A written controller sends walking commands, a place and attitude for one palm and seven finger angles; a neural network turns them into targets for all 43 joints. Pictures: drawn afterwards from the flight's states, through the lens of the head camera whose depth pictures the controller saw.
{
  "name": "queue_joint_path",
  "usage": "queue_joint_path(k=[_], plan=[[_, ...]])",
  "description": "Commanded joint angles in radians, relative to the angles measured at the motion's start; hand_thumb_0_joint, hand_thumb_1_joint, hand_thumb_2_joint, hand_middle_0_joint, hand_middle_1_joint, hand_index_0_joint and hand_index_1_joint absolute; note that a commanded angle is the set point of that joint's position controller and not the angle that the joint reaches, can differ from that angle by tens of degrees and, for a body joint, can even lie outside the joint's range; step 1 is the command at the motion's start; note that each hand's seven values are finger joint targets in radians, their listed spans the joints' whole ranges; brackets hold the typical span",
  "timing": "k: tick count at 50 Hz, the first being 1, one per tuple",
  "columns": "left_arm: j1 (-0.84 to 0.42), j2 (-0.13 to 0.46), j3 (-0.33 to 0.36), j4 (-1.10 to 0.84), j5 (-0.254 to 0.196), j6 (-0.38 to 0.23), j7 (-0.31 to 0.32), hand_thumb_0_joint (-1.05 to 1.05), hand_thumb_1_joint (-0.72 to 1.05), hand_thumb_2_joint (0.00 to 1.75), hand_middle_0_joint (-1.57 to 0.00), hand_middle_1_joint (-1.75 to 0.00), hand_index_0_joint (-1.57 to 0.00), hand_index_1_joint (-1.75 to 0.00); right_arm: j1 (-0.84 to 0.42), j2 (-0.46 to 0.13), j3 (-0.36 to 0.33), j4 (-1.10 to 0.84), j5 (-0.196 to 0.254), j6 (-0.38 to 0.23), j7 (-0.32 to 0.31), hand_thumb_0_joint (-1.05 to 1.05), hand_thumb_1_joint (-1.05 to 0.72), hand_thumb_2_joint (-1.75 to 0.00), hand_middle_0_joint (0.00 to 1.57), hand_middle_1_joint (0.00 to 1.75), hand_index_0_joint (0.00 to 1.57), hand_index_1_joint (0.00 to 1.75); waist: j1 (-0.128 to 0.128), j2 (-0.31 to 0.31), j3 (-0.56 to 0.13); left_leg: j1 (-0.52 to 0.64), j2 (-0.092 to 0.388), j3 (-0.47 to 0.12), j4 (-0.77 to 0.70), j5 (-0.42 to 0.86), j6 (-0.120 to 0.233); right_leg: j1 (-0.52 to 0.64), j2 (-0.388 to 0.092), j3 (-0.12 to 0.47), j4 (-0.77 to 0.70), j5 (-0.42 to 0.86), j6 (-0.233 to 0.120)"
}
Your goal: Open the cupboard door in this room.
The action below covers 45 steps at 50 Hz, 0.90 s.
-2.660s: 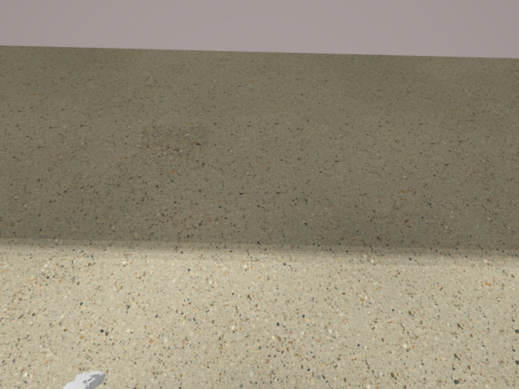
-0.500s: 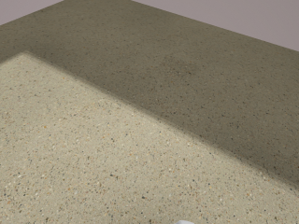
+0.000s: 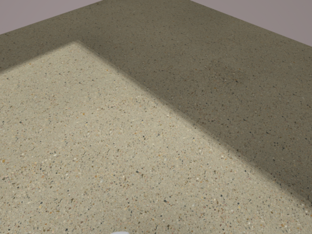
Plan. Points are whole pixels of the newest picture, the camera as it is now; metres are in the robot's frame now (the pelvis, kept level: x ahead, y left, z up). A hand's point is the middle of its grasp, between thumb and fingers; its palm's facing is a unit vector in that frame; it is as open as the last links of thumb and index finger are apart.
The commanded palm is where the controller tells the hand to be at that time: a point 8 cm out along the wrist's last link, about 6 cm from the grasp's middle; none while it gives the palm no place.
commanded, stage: turn or walk to find it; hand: left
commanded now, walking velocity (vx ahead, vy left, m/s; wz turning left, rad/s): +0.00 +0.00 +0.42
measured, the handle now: out of the picture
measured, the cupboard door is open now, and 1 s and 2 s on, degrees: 0 0 0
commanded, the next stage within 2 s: none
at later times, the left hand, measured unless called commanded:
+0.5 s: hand out of the picture +0.05 +0.21 -0.15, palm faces +0.21 -0.94 -0.28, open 7.3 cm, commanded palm none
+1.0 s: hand out of the picture -0.09 +0.24 -0.17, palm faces +0.43 -0.87 -0.24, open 7.3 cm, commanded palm none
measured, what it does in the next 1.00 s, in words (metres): steps on the spot, turning left: left foot, then right foot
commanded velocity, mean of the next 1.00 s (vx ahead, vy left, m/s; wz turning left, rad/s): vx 0.00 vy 0.00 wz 0.42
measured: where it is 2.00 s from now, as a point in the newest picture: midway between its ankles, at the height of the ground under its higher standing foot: outside the picture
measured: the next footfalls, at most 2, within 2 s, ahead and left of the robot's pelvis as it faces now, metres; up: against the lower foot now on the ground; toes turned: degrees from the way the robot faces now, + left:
left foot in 0.04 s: +0.03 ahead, +0.13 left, +0.00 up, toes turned +6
right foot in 0.44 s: +0.04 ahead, -0.11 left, +0.00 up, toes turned +6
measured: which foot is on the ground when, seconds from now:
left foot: up 0.00-0.02, down 0.04-0.44, up 0.46-0.80, down 0.82-1.00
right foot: down 0.00-0.04, up 0.06-0.42, down 0.44-0.82, up 0.84-1.00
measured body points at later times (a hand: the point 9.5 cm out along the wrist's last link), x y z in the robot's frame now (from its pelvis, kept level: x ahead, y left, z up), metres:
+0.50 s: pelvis -0.01 -0.01 +0.00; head +0.02 -0.03 +0.45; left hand +0.03 +0.25 -0.13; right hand +0.10 -0.24 -0.16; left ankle -0.03 +0.12 -0.71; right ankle +0.00 -0.11 -0.73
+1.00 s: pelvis -0.04 +0.02 +0.00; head -0.02 +0.05 +0.45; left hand -0.11 +0.28 -0.15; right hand +0.14 -0.17 -0.13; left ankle -0.07 +0.12 -0.73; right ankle +0.00 -0.11 -0.67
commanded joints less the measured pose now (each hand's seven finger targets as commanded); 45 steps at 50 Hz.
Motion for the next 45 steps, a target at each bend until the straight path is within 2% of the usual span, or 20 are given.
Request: queue_joint_path(k=[1, 2, 3, 5, 8, 13, 19, 20, 21, 22, 23, 24, 25, 27, 35, 39, 40, 41, 42, 45], plan=[[0.039, 0.181, 0.057, -0.046, -0.021, 0.0, 0.012, 0.0, 0.9, 0.9, -0.2, -0.3, -0.2, -0.3, 0.069, -0.127, -0.017, -0.069, -0.003, -0.056, -0.001, 0.0, -0.9, -0.9, 0.2, 0.3, 0.2, 0.3, -0.029, 0.046, -0.164, 0.248, 0.079, -0.081, -0.357, 0.326, 0.047, -0.071, -0.129, 0.055, 0.108, 0.235, -0.009], [0.027, 0.115, 0.041, -0.082, -0.024, 0.005, 0.003, 0.0, 0.9, 0.9, -0.2, -0.3, -0.2, -0.3, 0.097, -0.222, -0.037, -0.078, -0.008, -0.06, -0.003, 0.0, -0.9, -0.9, 0.2, 0.3, 0.2, 0.3, -0.042, 0.331, -0.145, 0.316, 0.318, -0.383, -0.412, 0.61, 0.156, -0.299, 0.0, 0.015, 0.312, -0.229, 0.064], [-0.041, 0.115, 0.033, -0.102, -0.014, 0.014, 0.008, 0.0, 0.9, 0.9, -0.2, -0.3, -0.2, -0.3, 0.138, -0.243, -0.044, -0.063, -0.009, -0.056, -0.012, 0.0, -0.9, -0.9, 0.2, 0.3, 0.2, 0.3, -0.079, 0.285, -0.135, 0.234, 0.374, -0.424, -0.44, 0.603, 0.242, -0.298, 0.021, 0.102, 0.465, -0.341, 0.054], [-0.084, 0.12, 0.044, -0.079, -0.019, 0.021, 0.006, 0.0, 0.9, 0.9, -0.2, -0.3, -0.2, -0.3, 0.065, -0.194, -0.029, -0.067, -0.011, -0.059, -0.031, 0.0, -0.9, -0.9, 0.2, 0.3, 0.2, 0.3, -0.051, 0.266, -0.079, 0.151, 0.286, -0.355, -0.446, 0.495, 0.226, -0.321, 0.01, 0.184, 0.564, -0.217, 0.049], [-0.021, 0.111, 0.044, -0.039, -0.019, 0.017, -0.006, 0.0, 0.9, 0.9, -0.2, -0.3, -0.2, -0.3, -0.005, -0.157, -0.014, -0.093, -0.009, -0.069, -0.034, 0.0, -0.9, -0.9, 0.2, 0.3, 0.2, 0.3, -0.011, 0.184, -0.092, 0.151, 0.206, -0.246, -0.425, 0.571, 0.199, -0.268, 0.024, 0.171, 0.523, -0.122, 0.061], [-0.062, 0.089, 0.034, -0.063, -0.024, 0.013, -0.002, 0.0, 0.9, 0.9, -0.2, -0.3, -0.2, -0.3, 0.046, -0.172, -0.027, -0.082, -0.012, -0.063, -0.034, 0.0, -0.9, -0.9, 0.2, 0.3, 0.2, 0.3, -0.045, 0.144, -0.127, 0.234, 0.211, -0.296, -0.388, 0.657, 0.228, -0.225, 0.061, 0.164, 0.319, -0.169, 0.067], [0.031, 0.097, 0.035, -0.055, -0.03, -0.005, 0.007, 0.0, 0.9, 0.9, -0.2, -0.3, -0.2, -0.3, -0.01, -0.171, -0.034, -0.105, -0.009, -0.051, -0.024, 0.0, -0.9, -0.9, 0.2, 0.3, 0.2, 0.3, 0.005, 0.175, -0.141, 0.103, 0.155, -0.324, -0.314, 0.608, 0.178, 0.023, 0.101, 0.142, -0.031, 0.002, 0.051], [0.06, 0.115, 0.039, -0.05, -0.028, -0.013, 0.01, 0.0, 0.9, 0.9, -0.2, -0.3, -0.2, -0.3, -0.015, -0.156, -0.033, -0.112, -0.003, -0.05, -0.02, 0.0, -0.9, -0.9, 0.2, 0.3, 0.2, 0.3, 0.022, 0.127, -0.149, 0.04, 0.114, -0.305, -0.264, 0.514, 0.138, 0.119, 0.078, 0.156, -0.164, 0.1, 0.046], [0.078, 0.179, 0.051, -0.049, -0.014, -0.023, 0.018, 0.0, 0.9, 0.9, -0.2, -0.3, -0.2, -0.3, -0.005, -0.107, -0.028, -0.123, 0.006, -0.051, -0.013, 0.0, -0.9, -0.9, 0.2, 0.3, 0.2, 0.3, 0.028, -0.054, -0.158, -0.109, 0.025, -0.211, -0.124, 0.299, 0.077, 0.236, -0.085, 0.31, -0.243, 0.145, 0.0], [0.075, 0.259, 0.066, -0.06, -0.004, -0.028, 0.021, 0.0, 0.9, 0.9, -0.2, -0.3, -0.2, -0.3, -0.012, -0.057, -0.018, -0.157, 0.004, -0.05, -0.008, 0.0, -0.9, -0.9, 0.2, 0.3, 0.2, 0.3, 0.034, -0.268, -0.122, -0.25, -0.099, -0.081, 0.077, -0.091, 0.017, 0.24, -0.314, 0.516, -0.28, 0.309, -0.119], [0.07, 0.246, 0.068, -0.068, -0.014, -0.027, 0.023, 0.0, 0.9, 0.9, -0.2, -0.3, -0.2, -0.3, -0.026, -0.105, -0.034, -0.144, -0.009, -0.032, -0.013, 0.0, -0.9, -0.9, 0.2, 0.3, 0.2, 0.3, 0.048, -0.256, -0.125, -0.214, -0.056, -0.144, 0.256, -0.146, 0.023, 0.123, -0.339, 0.509, -0.301, 0.265, -0.171], [0.016, 0.215, 0.06, -0.076, -0.013, -0.024, 0.023, 0.0, 0.9, 0.9, -0.2, -0.3, -0.2, -0.3, -0.042, -0.102, -0.038, -0.131, -0.008, -0.022, -0.008, 0.0, -0.9, -0.9, 0.2, 0.3, 0.2, 0.3, 0.023, -0.19, -0.064, -0.22, -0.048, -0.145, 0.373, -0.095, 0.021, 0.051, -0.286, 0.461, -0.31, 0.214, -0.174], [-0.024, 0.189, 0.05, -0.085, -0.013, -0.024, 0.02, 0.0, 0.9, 0.9, -0.2, -0.3, -0.2, -0.3, -0.035, -0.096, -0.039, -0.111, -0.008, -0.018, -0.001, 0.0, -0.9, -0.9, 0.2, 0.3, 0.2, 0.3, 0.0, -0.125, -0.033, -0.228, -0.032, -0.136, 0.437, -0.031, 0.015, 0.024, -0.231, 0.376, -0.292, 0.208, -0.153], [-0.077, 0.157, 0.042, -0.098, -0.01, -0.028, 0.022, 0.0, 0.9, 0.9, -0.2, -0.3, -0.2, -0.3, 0.016, -0.082, -0.035, -0.087, -0.008, -0.017, 0.008, 0.0, -0.9, -0.9, 0.2, 0.3, 0.2, 0.3, -0.032, -0.123, -0.041, -0.217, -0.014, -0.1, 0.445, 0.034, -0.002, 0.035, -0.184, 0.253, -0.264, 0.253, -0.129], [0.054, 0.22, 0.059, -0.037, -0.001, -0.023, 0.019, 0.0, 0.9, 0.9, -0.2, -0.3, -0.2, -0.3, -0.09, -0.055, -0.006, -0.109, 0.004, -0.03, 0.006, 0.0, -0.9, -0.9, 0.2, 0.3, 0.2, 0.3, 0.045, -0.178, -0.101, -0.098, -0.012, 0.005, 0.05, -0.042, -0.01, 0.163, -0.216, 0.189, -0.161, 0.528, -0.153], [0.021, 0.221, 0.064, -0.028, -0.014, -0.011, 0.015, 0.0, 0.9, 0.9, -0.2, -0.3, -0.2, -0.3, 0.009, -0.078, -0.007, -0.083, 0.002, -0.045, 0.001, 0.0, -0.9, -0.9, 0.2, 0.3, 0.2, 0.3, -0.015, -0.13, -0.141, 0.128, -0.014, 0.037, -0.283, 0.195, 0.011, 0.08, -0.187, 0.104, -0.021, 0.446, -0.063], [0.037, 0.185, 0.06, -0.039, -0.021, -0.003, 0.011, 0.0, 0.9, 0.9, -0.2, -0.3, -0.2, -0.3, 0.045, -0.143, -0.02, -0.081, -0.003, -0.057, 0.001, 0.0, -0.9, -0.9, 0.2, 0.3, 0.2, 0.3, -0.032, 0.039, -0.18, 0.273, 0.087, -0.09, -0.372, 0.367, 0.051, -0.053, -0.128, 0.052, 0.13, 0.274, -0.006], [0.032, 0.116, 0.043, -0.076, -0.026, 0.002, 0.003, 0.0, 0.9, 0.9, -0.2, -0.3, -0.2, -0.3, 0.083, -0.24, -0.04, -0.083, -0.009, -0.061, -0.004, 0.0, -0.9, -0.9, 0.2, 0.3, 0.2, 0.3, -0.047, 0.333, -0.168, 0.356, 0.334, -0.4, -0.401, 0.713, 0.178, -0.296, 0.002, 0.019, 0.326, -0.255, 0.068], [-0.041, 0.123, 0.031, -0.098, -0.014, 0.013, 0.009, 0.0, 0.9, 0.9, -0.2, -0.3, -0.2, -0.3, 0.128, -0.257, -0.044, -0.066, -0.006, -0.055, -0.01, 0.0, -0.9, -0.9, 0.2, 0.3, 0.2, 0.3, -0.081, 0.278, -0.162, 0.271, 0.379, -0.399, -0.41, 0.691, 0.248, -0.273, 0.014, 0.111, 0.463, -0.359, 0.056], [-0.064, 0.122, 0.044, -0.061, -0.02, 0.014, 0.001, 0.0, 0.9, 0.9, -0.2, -0.3, -0.2, -0.3, 0.01, -0.177, -0.021, -0.086, -0.01, -0.061, -0.032, 0.0, -0.9, -0.9, 0.2, 0.3, 0.2, 0.3, -0.032, 0.218, -0.091, 0.173, 0.251, -0.299, -0.411, 0.6, 0.221, -0.294, 0.01, 0.184, 0.552, -0.186, 0.054]])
